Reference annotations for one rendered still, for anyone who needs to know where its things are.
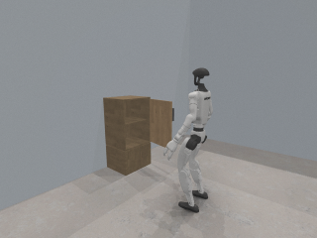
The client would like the handle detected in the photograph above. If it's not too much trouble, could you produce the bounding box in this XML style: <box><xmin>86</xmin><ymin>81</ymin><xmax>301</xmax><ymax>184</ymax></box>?
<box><xmin>171</xmin><ymin>108</ymin><xmax>174</xmax><ymax>121</ymax></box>

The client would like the robot left hand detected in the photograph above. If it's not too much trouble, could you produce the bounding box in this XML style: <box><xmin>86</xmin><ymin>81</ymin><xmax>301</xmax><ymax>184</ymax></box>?
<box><xmin>163</xmin><ymin>140</ymin><xmax>178</xmax><ymax>160</ymax></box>

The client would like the cupboard door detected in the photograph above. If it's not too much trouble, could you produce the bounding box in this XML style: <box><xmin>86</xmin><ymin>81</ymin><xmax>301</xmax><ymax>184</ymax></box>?
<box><xmin>150</xmin><ymin>98</ymin><xmax>172</xmax><ymax>147</ymax></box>

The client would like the robot head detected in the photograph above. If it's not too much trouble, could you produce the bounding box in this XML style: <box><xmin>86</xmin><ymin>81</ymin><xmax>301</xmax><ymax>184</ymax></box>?
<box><xmin>192</xmin><ymin>67</ymin><xmax>210</xmax><ymax>92</ymax></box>

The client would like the robot right upper arm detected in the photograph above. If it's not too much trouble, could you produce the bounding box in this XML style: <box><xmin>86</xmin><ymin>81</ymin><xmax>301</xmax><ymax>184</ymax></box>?
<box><xmin>208</xmin><ymin>91</ymin><xmax>213</xmax><ymax>116</ymax></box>

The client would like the left robot foot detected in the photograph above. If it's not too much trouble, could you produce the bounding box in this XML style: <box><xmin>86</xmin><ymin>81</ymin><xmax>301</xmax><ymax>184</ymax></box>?
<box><xmin>178</xmin><ymin>201</ymin><xmax>199</xmax><ymax>213</ymax></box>

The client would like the left robot forearm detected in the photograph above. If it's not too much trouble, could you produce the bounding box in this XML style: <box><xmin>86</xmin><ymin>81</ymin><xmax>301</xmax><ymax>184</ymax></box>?
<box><xmin>173</xmin><ymin>114</ymin><xmax>193</xmax><ymax>144</ymax></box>

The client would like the robot left upper arm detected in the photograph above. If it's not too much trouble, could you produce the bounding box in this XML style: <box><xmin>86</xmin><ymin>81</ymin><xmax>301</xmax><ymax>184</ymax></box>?
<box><xmin>188</xmin><ymin>91</ymin><xmax>200</xmax><ymax>123</ymax></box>

